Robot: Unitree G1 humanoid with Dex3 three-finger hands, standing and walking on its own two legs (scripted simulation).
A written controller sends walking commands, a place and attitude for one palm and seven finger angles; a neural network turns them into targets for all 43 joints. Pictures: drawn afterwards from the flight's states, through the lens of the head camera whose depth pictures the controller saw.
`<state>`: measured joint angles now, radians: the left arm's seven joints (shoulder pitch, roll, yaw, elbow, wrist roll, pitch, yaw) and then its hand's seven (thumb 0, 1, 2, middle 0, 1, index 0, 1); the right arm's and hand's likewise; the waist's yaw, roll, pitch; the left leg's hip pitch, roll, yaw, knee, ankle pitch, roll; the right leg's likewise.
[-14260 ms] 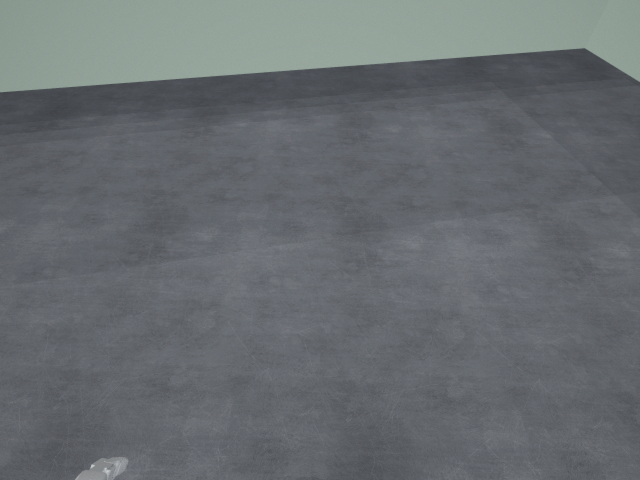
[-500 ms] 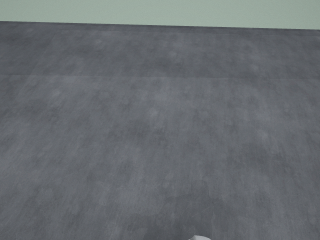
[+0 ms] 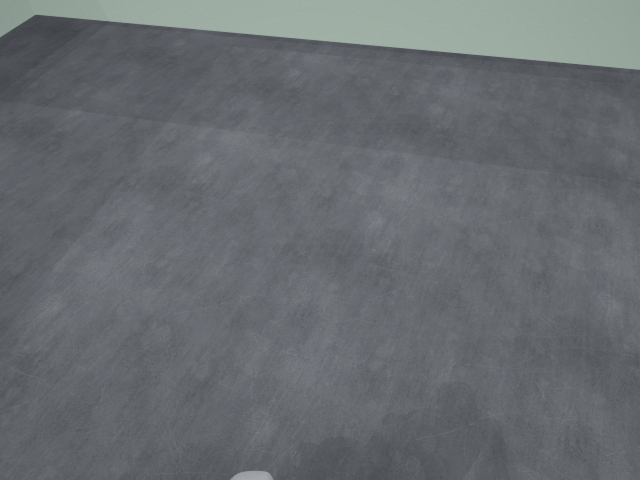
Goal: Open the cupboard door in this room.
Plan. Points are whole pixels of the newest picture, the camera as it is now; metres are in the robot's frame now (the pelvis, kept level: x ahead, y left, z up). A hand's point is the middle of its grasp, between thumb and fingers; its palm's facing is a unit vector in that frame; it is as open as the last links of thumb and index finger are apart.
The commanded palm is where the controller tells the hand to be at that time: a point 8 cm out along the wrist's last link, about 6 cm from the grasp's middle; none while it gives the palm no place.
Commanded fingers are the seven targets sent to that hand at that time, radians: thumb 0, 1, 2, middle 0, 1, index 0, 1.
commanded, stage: turn or walk to find it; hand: left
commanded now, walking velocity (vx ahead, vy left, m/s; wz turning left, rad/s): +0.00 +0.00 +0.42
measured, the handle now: out of the picture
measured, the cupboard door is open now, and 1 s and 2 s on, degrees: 0 0 0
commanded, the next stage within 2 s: none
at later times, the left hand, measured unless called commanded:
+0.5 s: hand out of the picture +0.05 +0.23 -0.16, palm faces +0.21 -0.94 -0.27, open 7.4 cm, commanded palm none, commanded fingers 0.00 0.90 0.90 -0.20 -0.30 -0.20 -0.30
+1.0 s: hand out of the picture -0.11 +0.22 -0.19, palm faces +0.48 -0.84 -0.25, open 7.4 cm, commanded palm none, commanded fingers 0.00 0.90 0.90 -0.20 -0.30 -0.20 -0.30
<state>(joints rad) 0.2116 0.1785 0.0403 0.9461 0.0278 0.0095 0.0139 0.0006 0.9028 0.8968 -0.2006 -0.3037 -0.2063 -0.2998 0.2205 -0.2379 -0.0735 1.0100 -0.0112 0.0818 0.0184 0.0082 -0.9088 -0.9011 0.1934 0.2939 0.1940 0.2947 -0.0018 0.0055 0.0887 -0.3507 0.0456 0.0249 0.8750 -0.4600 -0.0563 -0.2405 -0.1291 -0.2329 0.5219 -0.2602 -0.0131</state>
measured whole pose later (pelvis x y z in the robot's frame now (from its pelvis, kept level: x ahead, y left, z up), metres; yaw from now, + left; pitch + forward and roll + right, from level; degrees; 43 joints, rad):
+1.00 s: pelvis -0.04 +0.02 -0.01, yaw +26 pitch -1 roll +1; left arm 0.24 0.25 0.07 0.99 0.01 0.05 0.02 0.00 0.90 0.90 -0.20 -0.30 -0.20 -0.30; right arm 0.15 -0.21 -0.05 0.96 -0.01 0.03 0.01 0.01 -0.91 -0.90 0.19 0.29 0.20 0.29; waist 0.02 -0.05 0.10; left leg -0.26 0.02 0.07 0.61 -0.32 0.01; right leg -0.34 -0.14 -0.16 0.84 -0.51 0.05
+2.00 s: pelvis -0.08 -0.02 +0.00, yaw +51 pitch -1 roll +0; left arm 0.21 0.26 0.07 0.99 0.01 0.06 0.01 0.00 0.91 0.90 -0.20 -0.30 -0.20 -0.30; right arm 0.15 -0.19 -0.04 0.97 -0.02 0.02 0.00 0.01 -0.91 -0.90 0.20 0.29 0.20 0.30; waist 0.02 -0.02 0.08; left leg -0.20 0.01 0.01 0.50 -0.29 0.01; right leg -0.44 -0.09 -0.07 1.01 -0.46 0.08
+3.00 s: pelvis -0.11 -0.07 +0.00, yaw +76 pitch +0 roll +0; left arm 0.13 0.23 0.06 0.95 0.01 0.05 0.01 0.00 0.91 0.90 -0.19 -0.30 -0.20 -0.30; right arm 0.20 -0.18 -0.05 0.97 -0.02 0.03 0.00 0.01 -0.90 -0.90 0.20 0.29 0.20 0.30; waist -0.02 0.00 0.07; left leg -0.24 -0.04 -0.04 0.45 -0.21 0.03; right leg -0.39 -0.06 -0.02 0.88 -0.44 0.08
